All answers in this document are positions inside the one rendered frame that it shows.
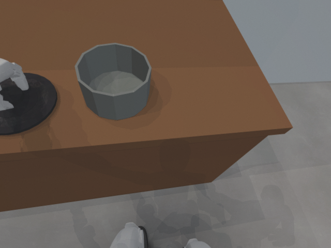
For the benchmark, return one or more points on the knob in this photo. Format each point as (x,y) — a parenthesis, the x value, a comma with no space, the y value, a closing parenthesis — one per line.
(12,94)

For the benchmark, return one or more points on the lid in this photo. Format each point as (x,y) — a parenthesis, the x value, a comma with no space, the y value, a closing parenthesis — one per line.
(39,102)

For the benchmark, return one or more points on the robot shin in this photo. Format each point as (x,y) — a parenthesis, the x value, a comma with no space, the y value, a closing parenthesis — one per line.
(191,240)
(130,225)

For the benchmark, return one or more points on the robot left hand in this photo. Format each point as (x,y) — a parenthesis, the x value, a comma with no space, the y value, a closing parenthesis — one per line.
(13,71)

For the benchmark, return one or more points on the table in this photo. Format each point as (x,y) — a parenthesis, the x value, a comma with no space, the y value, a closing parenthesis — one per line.
(209,102)

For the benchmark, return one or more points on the robot left shin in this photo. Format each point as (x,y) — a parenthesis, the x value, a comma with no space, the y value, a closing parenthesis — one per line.
(130,225)

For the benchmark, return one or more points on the robot right shin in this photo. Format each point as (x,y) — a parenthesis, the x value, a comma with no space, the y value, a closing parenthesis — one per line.
(191,240)

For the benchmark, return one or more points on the pot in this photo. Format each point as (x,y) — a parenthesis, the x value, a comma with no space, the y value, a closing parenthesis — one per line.
(114,79)

